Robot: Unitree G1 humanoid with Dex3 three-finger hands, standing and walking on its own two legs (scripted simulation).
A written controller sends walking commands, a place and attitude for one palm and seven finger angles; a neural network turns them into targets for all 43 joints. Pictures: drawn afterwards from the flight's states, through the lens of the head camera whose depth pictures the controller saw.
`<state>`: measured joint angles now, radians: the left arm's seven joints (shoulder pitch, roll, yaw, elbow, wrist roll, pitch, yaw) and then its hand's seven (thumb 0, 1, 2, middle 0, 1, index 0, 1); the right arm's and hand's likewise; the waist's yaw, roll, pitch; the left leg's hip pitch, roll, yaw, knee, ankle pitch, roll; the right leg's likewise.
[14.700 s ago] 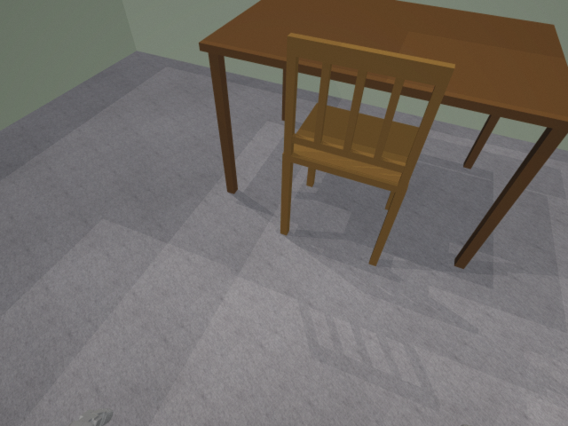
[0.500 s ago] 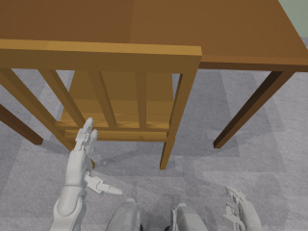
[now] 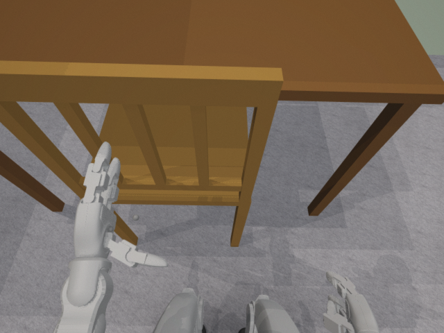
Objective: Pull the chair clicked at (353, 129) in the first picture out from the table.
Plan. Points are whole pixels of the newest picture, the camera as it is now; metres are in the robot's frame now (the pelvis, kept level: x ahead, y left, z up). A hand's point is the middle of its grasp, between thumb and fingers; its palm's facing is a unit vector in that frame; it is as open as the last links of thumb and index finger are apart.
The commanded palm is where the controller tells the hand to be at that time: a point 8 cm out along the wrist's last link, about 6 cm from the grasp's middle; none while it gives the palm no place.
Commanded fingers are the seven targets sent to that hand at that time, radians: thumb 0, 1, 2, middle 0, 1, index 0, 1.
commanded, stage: aim the fingers beside a spindle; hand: left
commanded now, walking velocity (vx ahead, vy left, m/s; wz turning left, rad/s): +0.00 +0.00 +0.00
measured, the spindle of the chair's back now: (149, 149) +0.44 +0.17 +0.02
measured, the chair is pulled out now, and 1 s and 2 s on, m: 0.00 0.00 0.00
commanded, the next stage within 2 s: push the fingers through the gap in 1.68 s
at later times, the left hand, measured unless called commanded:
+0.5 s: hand (159, 238) +0.28 +0.13 -0.03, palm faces -0.05 -1.00 +0.07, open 17.0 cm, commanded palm +0.28 +0.20 +0.02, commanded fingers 0.00 -0.50 0.30 -0.06 -0.08 -0.06 -0.08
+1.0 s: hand (126, 220) +0.28 +0.16 +0.07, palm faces +0.10 -0.99 -0.05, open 16.9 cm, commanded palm +0.27 +0.21 +0.03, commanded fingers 0.00 -0.50 0.30 -0.06 -0.08 -0.06 -0.08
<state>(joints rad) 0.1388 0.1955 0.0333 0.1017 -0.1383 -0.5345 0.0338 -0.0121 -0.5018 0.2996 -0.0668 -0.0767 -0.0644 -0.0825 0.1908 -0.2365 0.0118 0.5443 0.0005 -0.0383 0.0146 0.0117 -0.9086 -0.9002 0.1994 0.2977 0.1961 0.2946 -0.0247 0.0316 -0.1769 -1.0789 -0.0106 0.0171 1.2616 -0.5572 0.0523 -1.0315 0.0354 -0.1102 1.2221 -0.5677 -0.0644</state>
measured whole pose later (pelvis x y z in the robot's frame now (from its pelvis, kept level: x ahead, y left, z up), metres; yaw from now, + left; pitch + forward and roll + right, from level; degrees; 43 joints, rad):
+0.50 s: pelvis +0.00 +0.01 +0.00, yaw +0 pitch +23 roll -3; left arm 0.09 0.14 -0.03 0.32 -0.19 -0.35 -0.08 -0.01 -0.50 0.30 -0.05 -0.07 -0.05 -0.08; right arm 0.18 -0.25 0.02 0.51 0.03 -0.03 0.01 0.01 -0.91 -0.90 0.20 0.30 0.20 0.29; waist -0.03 0.04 -0.17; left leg -1.10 -0.02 0.02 1.27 -0.56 0.07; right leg -1.05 0.03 -0.11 1.23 -0.57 -0.05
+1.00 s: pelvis +0.01 +0.01 +0.01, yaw +0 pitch +21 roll -2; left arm 0.25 0.20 0.01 -0.04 -0.12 -0.53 0.09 -0.01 -0.50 0.30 -0.07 -0.08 -0.07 -0.08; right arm 0.21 -0.22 0.00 0.53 0.00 -0.05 0.00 0.01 -0.91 -0.90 0.20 0.30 0.20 0.29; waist -0.02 0.02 -0.17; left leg -1.04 -0.02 0.03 1.22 -0.55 0.06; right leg -1.00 0.03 -0.10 1.18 -0.56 -0.05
